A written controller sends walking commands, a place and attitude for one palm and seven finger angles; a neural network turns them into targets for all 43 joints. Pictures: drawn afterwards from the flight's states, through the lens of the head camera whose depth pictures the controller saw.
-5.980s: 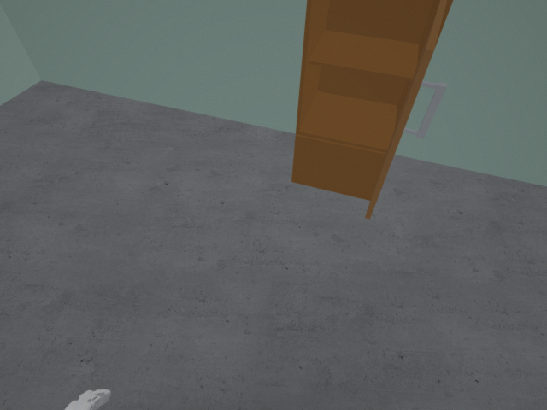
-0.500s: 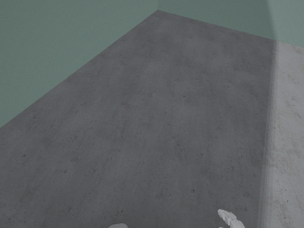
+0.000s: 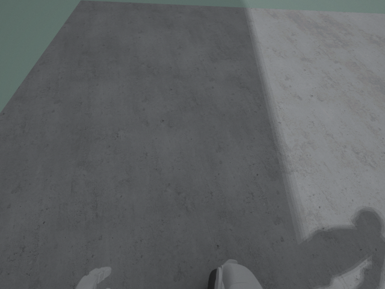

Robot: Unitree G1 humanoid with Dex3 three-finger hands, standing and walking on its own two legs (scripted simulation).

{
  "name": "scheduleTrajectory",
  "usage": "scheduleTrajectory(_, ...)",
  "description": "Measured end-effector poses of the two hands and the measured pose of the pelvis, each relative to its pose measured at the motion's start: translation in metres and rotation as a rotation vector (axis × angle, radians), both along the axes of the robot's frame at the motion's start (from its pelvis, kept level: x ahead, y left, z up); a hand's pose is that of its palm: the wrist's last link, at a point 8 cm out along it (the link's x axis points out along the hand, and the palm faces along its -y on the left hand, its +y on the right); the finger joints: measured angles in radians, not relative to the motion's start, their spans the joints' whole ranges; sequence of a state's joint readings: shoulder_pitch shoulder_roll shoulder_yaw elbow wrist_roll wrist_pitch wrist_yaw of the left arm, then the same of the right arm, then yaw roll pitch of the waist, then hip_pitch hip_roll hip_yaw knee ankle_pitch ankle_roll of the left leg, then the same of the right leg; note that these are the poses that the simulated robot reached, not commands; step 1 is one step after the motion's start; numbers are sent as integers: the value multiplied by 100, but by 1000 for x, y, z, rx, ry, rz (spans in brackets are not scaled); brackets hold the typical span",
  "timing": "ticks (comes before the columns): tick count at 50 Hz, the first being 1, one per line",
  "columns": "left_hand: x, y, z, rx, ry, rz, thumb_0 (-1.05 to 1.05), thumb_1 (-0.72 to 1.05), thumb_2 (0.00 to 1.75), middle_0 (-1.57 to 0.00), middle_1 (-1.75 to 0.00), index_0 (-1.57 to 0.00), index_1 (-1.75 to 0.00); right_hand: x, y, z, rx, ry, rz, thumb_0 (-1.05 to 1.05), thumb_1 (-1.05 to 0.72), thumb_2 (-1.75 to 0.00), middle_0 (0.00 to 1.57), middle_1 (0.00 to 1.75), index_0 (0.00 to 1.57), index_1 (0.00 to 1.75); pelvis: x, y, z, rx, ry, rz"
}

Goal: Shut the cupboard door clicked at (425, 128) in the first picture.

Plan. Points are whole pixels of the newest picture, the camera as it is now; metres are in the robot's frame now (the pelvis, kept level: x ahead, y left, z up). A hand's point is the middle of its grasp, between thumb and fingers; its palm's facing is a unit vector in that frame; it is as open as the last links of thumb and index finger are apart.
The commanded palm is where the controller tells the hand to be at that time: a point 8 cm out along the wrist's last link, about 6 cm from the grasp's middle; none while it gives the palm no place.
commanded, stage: walk to a spot facing it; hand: left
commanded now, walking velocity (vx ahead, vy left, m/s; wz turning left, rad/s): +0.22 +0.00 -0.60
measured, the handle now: out of the picture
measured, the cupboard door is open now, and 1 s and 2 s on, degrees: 84 84 84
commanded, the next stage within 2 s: turn to face it in 0.02 s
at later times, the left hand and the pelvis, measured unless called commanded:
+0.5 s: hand (130, 240) +0.25 +0.16 -0.16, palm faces +0.07 -0.98 -0.19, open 7.2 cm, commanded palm none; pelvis +0.16 -0.02 +0.00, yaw +2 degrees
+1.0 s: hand (119, 239) +0.25 +0.18 -0.15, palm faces +0.30 -0.91 -0.29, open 7.4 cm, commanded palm none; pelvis +0.20 -0.05 +0.00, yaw +17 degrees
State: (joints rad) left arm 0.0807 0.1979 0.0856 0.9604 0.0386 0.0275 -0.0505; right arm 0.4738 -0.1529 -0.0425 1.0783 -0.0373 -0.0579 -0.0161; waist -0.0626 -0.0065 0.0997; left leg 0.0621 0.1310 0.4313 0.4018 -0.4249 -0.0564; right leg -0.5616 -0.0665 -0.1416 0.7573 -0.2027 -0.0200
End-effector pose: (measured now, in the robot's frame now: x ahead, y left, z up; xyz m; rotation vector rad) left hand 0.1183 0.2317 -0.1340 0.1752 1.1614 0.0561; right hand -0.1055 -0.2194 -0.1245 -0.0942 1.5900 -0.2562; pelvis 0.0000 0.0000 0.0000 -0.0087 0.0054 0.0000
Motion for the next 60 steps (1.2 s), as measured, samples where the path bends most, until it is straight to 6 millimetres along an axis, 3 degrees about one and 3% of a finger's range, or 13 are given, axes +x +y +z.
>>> scheduleTrajectory(4,77,-25,-5,25,-103,-74,1,91,90,-19,-30,-20,-30,16,-2,-20,57,64,-76,1,-91,-90,20,30,20,30,44,-21,-18,14,-5,-46)
scheduleTrajectory(7,101,-36,-1,36,-117,-82,1,91,89,-20,-30,-20,-30,64,-14,-29,54,-1,-88,1,-91,-90,20,30,20,30,65,-30,-17,16,-21,-74)
scheduleTrajectory(12,108,-46,11,64,-44,-103,0,91,89,-20,-30,-20,-30,178,-38,-24,14,-251,-53,1,-91,-90,20,30,20,30,96,-35,-1,15,-17,-107)
scheduleTrajectory(16,118,-43,19,73,-40,-60,0,93,89,-20,-30,-21,-30,247,-44,-15,6,-376,-10,1,-92,-90,20,30,19,29,119,-34,5,8,-16,-86)
scheduleTrajectory(22,126,-35,14,38,-58,45,0,93,89,-20,-30,-21,-30,305,-37,-11,17,-371,100,0,-92,-90,20,30,19,29,151,-28,5,-8,-26,-9)
scheduleTrajectory(28,106,-9,-13,13,21,169,0,92,89,-20,-30,-21,-30,354,-20,-12,3,-342,225,0,-92,-90,20,30,19,30,176,-10,-7,-13,-20,73)
scheduleTrajectory(30,94,1,-20,17,72,202,0,92,89,-20,-30,-21,-30,367,-15,-12,-5,-355,254,1,-92,-90,20,30,19,30,180,-4,-10,2,-14,91)
scheduleTrajectory(34,79,17,-14,41,143,239,1,91,89,-20,-30,-20,-30,378,-9,-5,-16,-355,280,1,-91,-90,20,30,20,30,184,1,-4,-3,-9,116)
scheduleTrajectory(42,82,25,7,81,107,315,1,91,89,-20,-30,-20,-30,396,-18,2,5,-318,340,1,-91,-90,21,30,20,30,193,-11,8,-14,9,195)
scheduleTrajectory(51,108,-13,21,138,-43,366,1,90,89,-20,-30,-20,-30,437,-64,-20,41,-345,409,1,-91,-90,21,30,20,30,202,-57,-5,15,15,310)
scheduleTrajectory(55,97,-38,32,142,-62,405,1,90,89,-20,-30,-21,-30,461,-78,-19,45,-355,461,1,-91,-90,20,30,20,30,203,-69,0,31,-2,375)
scheduleTrajectory(60,73,-60,37,125,-31,468,1,90,89,-20,-30,-21,-30,485,-78,-10,64,-370,536,1,-91,-90,20,30,19,29,203,-78,9,57,-7,443)
